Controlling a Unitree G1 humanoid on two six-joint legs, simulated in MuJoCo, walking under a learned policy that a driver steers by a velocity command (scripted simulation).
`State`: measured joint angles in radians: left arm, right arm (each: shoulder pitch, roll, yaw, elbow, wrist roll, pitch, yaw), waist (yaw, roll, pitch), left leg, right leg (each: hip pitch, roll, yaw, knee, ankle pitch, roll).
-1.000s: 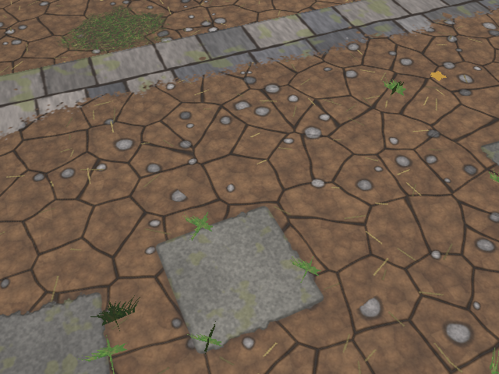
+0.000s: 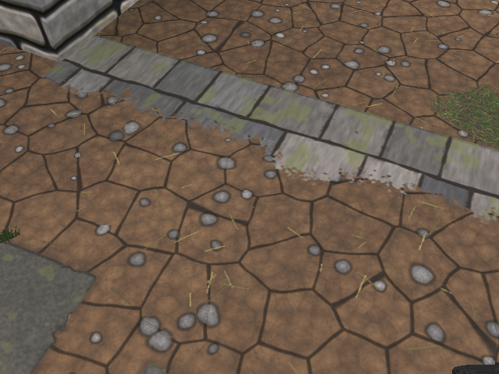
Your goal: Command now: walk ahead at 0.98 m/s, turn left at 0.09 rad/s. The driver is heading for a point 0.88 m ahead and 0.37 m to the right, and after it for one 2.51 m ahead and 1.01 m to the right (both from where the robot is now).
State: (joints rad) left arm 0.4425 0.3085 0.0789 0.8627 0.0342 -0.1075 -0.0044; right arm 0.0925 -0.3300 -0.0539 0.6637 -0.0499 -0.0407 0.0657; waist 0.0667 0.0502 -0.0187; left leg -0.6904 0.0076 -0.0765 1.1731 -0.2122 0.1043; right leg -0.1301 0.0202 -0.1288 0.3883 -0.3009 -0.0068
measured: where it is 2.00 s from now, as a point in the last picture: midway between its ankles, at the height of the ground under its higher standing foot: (474, 126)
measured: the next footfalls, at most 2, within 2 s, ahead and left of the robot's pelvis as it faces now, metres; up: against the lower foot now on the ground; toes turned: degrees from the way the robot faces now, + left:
left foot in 0.18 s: +0.37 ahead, +0.13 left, +0.00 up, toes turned -4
right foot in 0.64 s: +0.74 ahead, -0.14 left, +0.00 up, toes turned -30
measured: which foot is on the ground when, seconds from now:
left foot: up 0.00-0.16, down 0.18-0.64, up 0.66-1.00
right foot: down 0.00-0.20, up 0.22-0.62, down 0.64-1.00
